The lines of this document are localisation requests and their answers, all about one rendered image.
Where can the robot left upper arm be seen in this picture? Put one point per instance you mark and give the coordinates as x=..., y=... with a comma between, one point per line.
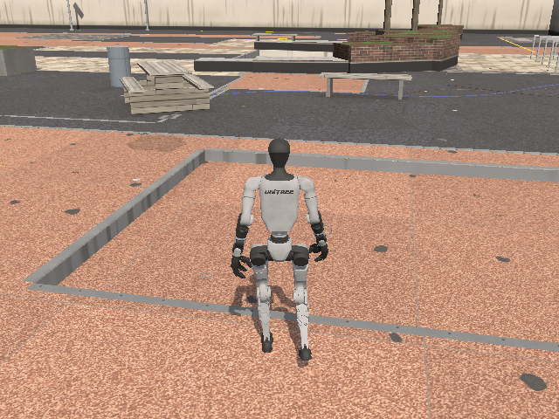
x=251, y=185

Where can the robot right upper arm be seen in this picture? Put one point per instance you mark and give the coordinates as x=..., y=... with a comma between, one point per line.
x=307, y=185

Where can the robot right hand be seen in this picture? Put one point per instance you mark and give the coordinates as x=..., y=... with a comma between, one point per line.
x=315, y=249

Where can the left robot shin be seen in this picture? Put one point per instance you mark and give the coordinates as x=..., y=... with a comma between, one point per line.
x=264, y=315

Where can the robot left hand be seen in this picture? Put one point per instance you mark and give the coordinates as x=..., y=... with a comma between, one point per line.
x=237, y=267

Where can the robot left forearm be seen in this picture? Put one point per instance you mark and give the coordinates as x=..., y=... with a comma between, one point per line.
x=240, y=237

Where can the robot right forearm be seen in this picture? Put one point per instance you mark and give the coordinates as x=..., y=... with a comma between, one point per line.
x=319, y=232

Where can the robot left thigh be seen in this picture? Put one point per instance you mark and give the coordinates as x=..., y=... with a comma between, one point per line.
x=258, y=256

